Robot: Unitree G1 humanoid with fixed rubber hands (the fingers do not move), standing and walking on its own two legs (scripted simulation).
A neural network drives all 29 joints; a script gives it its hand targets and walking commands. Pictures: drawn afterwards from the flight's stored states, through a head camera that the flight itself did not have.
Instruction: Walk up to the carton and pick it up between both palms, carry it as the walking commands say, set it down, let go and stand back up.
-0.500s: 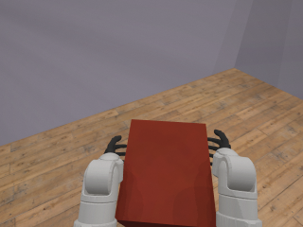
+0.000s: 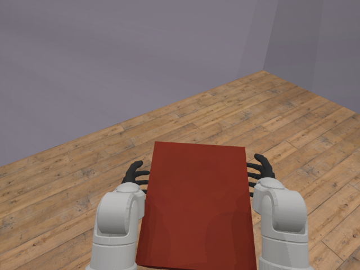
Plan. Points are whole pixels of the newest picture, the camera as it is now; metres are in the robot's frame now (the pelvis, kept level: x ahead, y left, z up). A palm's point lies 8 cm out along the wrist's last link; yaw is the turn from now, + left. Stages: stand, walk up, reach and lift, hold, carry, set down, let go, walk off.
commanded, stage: carry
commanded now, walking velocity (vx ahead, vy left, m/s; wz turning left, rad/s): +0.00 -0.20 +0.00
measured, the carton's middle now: (195, 210) +0.28 -0.01 +0.02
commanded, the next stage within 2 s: none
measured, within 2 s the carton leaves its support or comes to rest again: neither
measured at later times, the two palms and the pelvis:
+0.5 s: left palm (201, 215) +0.23 -0.02 +0.10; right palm (347, 207) +0.24 -0.29 +0.10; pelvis -0.04 -0.14 +0.00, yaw +0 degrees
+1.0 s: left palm (321, 244) +0.18 -0.21 +0.10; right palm out of the picture +0.19 -0.49 +0.10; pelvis -0.09 -0.34 +0.00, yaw +0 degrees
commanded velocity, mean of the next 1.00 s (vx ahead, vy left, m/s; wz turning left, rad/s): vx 0.00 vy -0.20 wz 0.00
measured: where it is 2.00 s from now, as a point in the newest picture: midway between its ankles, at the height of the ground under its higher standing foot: outside the picture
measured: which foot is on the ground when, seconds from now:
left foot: up 0.00-0.12, down 0.14-0.40, up 0.42-0.66, down 0.68-0.90, up 0.92-1.00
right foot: down 0.00-0.18, up 0.20-0.32, down 0.34-0.68, up 0.70-0.86, down 0.88-1.00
